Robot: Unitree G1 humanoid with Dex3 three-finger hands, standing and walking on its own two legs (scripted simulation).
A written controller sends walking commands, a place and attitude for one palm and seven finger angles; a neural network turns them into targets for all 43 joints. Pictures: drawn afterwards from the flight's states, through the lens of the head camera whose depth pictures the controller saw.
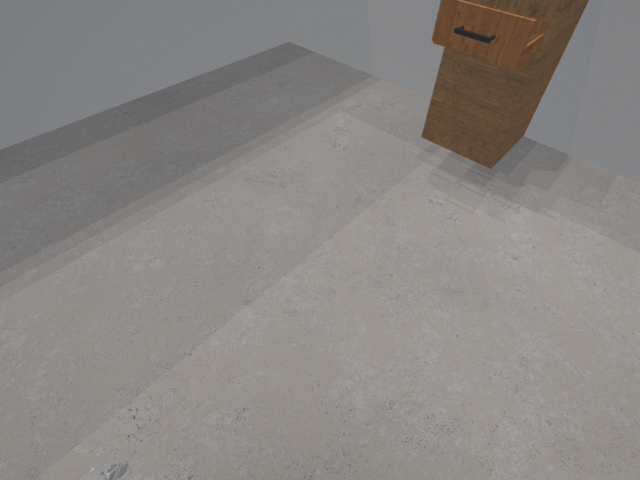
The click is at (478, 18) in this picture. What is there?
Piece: drawer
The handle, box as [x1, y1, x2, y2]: [454, 26, 495, 43]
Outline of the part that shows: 454,29 454,32 488,43 495,36 493,35 488,37 465,30 463,26 458,28 456,27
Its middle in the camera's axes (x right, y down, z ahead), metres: +0.62 -0.82 +1.55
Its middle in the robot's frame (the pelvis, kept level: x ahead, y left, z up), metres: +1.73 -0.53 -0.08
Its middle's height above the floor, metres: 0.69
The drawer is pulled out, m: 0.21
